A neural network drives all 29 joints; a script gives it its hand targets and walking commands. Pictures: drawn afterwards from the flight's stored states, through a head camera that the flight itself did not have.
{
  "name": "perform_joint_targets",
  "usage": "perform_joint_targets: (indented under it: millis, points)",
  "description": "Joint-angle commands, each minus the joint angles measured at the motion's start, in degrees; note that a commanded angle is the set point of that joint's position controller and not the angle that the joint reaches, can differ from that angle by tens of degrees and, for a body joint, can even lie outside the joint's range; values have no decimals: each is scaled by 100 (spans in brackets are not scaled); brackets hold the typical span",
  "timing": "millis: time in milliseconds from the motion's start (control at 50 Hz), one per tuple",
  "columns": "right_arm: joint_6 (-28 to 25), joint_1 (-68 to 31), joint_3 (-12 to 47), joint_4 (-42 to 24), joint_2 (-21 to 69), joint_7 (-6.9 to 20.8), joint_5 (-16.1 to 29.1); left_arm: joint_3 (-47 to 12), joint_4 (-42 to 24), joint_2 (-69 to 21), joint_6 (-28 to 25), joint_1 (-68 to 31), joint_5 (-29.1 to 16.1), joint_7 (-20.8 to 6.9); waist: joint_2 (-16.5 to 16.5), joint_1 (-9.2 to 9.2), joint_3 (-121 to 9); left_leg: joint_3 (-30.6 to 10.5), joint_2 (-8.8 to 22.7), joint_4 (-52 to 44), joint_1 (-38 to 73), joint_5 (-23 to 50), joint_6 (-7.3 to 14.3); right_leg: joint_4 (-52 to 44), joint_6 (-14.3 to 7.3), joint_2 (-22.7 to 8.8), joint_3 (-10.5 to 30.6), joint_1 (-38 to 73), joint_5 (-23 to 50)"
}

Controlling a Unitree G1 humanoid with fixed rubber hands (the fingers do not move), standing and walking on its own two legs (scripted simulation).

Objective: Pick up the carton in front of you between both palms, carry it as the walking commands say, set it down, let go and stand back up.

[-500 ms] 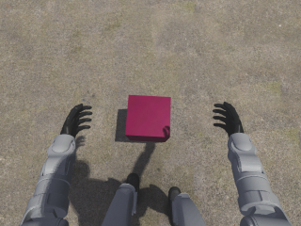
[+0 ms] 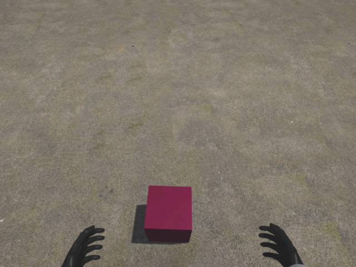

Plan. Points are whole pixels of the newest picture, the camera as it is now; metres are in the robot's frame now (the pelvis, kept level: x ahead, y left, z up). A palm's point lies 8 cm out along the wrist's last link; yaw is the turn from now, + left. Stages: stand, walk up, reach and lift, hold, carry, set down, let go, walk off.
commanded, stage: let go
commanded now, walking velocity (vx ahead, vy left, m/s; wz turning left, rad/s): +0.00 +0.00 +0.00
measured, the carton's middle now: (169, 215) +0.45 +0.05 -0.65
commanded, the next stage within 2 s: stand in 0.40 s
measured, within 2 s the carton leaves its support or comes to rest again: neither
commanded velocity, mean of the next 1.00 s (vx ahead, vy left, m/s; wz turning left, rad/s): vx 0.00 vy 0.00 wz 0.00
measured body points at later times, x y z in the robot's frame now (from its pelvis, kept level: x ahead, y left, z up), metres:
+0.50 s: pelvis +0.02 +0.00 -0.01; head +0.02 +0.00 +0.44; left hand +0.17 +0.26 -0.09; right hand +0.16 -0.25 -0.10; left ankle +0.02 +0.13 -0.74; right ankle -0.05 -0.12 -0.74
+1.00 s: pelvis +0.06 +0.00 -0.02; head +0.05 +0.00 +0.43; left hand +0.09 +0.26 -0.14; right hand +0.17 -0.25 -0.15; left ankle +0.02 +0.13 -0.74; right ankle -0.05 -0.12 -0.74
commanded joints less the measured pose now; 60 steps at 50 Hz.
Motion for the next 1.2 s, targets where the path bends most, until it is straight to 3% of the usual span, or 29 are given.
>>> perform_joint_targets:
  millis: [0, 120, 300, 320, 380, 400, 420, 440, 500, 540, 580, 740, 900, 1180]
  points:
    - [75, -218, -53, -647, -471, 43, 30, 147, -596, 558, 84, -226, 8, -10, -114, -31, -297, 148, -296, -22, 1992, 826, -73, -830, 22, 74, -182, -1064, 543]
    - [368, -237, -27, -702, -499, 80, 24, 194, -561, 585, 384, -244, 91, -22, -19, -12, 45, 190, -310, 23, 2255, 857, -85, -839, -7, 52, -199, -1040, 511]
    - [498, -122, -82, -788, -509, 59, -56, 179, -567, 528, 495, -243, 113, 4, 12, -55, -166, 133, -270, 45, 2326, 1517, -86, -652, 37, 164, -248, -613, 1292]
    - [349, 169, -170, -406, -503, -62, 9, 176, -802, 728, 766, -388, 227, 145, 126, -65, -533, 136, -405, 181, 2160, 1458, -90, -465, 46, 174, -197, -232, 1742]
    - [264, -11, -7, -582, -475, -159, 53, 54, -779, 629, 901, -236, 160, 275, -19, -45, -409, 105, -371, 254, 1882, 1413, -83, -308, 83, 174, -246, -344, 1817]
    - [-82, 598, -88, 400, -989, -387, -252, 146, 233, 874, 179, 117, 187, 441, 44, -52, -345, -435, 502, -186, 225, -247, -201, -177, 269, -363, -369, -73, -794]
    - [-205, 552, -135, 412, -1143, -468, -259, 156, 272, 881, -97, 390, 307, 519, 183, 73, -1, -521, 477, -335, -238, -1126, -236, -296, 204, -437, -79, -203, -1222]
    - [-319, 383, -85, 467, -1010, -482, -230, 139, 405, 851, -277, 315, 337, 536, 117, 40, 174, -559, 412, -304, -521, -1201, -254, -308, 147, -529, 105, -398, -1342]
    - [-595, 323, 22, 770, -734, -390, -160, 96, 603, 820, -571, 70, 270, 529, 39, 11, -478, -646, 365, 128, -208, 144, -114, -176, 74, -636, 272, -367, -556]
    - [-697, 395, 27, 940, -812, -372, -118, 94, 750, 842, -659, 172, 210, 527, 133, 30, -947, -739, 406, 406, 1, 1170, -9, 96, 101, -591, 169, -188, 341]
    - [-708, 557, 45, 1105, -860, -397, -90, 86, 897, 869, -673, 322, 170, 547, 111, 35, -1109, -761, 406, 610, 53, 1700, 56, 276, 127, -583, 80, -104, 1021]
    - [-522, 932, 147, 1444, -887, -503, -37, -18, 1235, 899, -521, 804, 123, 622, -29, 25, -881, -661, 294, 1016, -199, 1685, 112, 563, 56, -600, -132, -108, 2222]
    - [-376, 946, 218, 1554, -879, -564, -3, -50, 1422, 901, -391, 1059, 108, 677, 23, 41, -738, -630, 237, 1228, -269, 1729, 171, 658, -38, -587, -297, -120, 2369]
    - [-204, 927, 259, 1729, -888, -612, -19, -73, 1721, 873, -215, 1258, 129, 716, 92, 44, -454, -784, 176, 1188, -420, 1394, 260, 541, -147, -537, -407, -105, 1397]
